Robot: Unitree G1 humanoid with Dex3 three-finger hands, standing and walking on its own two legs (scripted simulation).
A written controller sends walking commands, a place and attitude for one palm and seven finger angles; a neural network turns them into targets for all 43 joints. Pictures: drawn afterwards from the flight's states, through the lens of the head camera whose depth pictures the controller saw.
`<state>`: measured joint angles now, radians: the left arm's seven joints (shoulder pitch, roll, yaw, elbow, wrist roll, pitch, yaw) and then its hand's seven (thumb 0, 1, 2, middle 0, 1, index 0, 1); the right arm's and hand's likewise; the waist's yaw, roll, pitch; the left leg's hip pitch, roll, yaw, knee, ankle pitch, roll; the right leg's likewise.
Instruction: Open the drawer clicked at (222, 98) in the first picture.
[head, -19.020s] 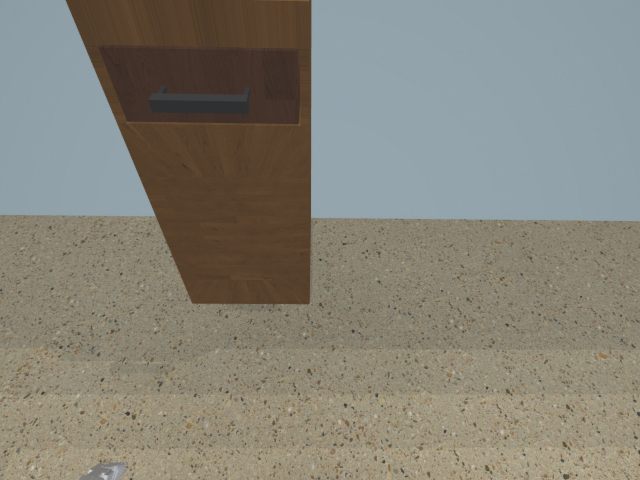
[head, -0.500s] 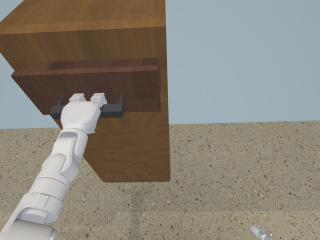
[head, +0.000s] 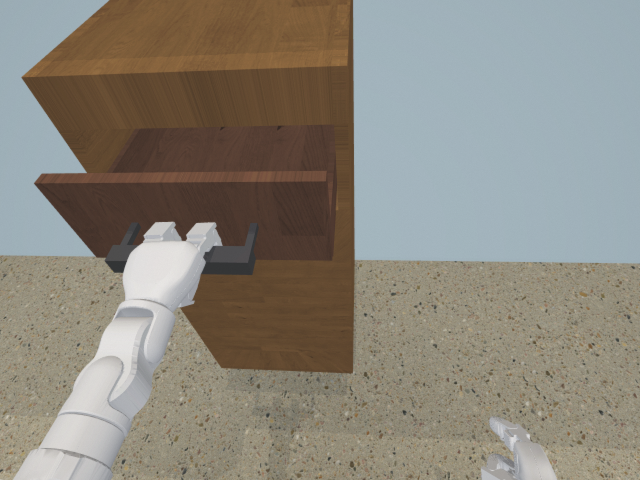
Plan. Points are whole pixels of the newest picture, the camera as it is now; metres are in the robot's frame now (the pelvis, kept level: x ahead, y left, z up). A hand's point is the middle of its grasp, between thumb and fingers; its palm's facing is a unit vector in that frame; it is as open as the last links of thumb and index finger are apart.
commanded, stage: pull the drawer open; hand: left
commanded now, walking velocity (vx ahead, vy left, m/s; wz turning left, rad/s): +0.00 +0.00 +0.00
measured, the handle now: (187, 245) +0.39 +0.23 +0.08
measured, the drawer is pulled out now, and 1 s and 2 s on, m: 0.11 0.23 0.30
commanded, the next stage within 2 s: open the thumb to release the handle in 1.78 s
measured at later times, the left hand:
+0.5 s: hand (169, 336) +0.27 +0.21 +0.05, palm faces +0.03 -0.08 -1.00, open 6.2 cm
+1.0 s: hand (154, 379) +0.21 +0.21 +0.06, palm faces +0.02 -0.10 -1.00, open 6.2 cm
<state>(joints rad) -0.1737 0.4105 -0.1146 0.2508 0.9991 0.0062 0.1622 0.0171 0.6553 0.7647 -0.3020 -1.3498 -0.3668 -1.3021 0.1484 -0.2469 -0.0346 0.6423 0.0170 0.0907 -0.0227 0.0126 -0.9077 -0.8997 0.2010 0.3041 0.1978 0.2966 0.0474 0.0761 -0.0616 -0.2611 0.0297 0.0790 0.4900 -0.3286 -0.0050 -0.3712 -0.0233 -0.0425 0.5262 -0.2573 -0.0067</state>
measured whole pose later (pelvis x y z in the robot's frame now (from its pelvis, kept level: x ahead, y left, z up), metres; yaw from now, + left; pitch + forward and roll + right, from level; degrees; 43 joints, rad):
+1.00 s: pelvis -0.02 +0.00 +0.00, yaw -1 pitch +2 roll +0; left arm 0.29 0.41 -0.09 -0.15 0.99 -0.01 0.20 0.03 0.64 0.77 -0.29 -1.35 -0.39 -1.29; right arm 0.11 -0.23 -0.01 0.64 -0.01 0.07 0.00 0.01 -0.91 -0.90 0.20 0.30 0.20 0.30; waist 0.08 0.09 -0.03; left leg -0.20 0.03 0.09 0.49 -0.32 -0.01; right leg -0.31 -0.02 -0.03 0.52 -0.24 -0.01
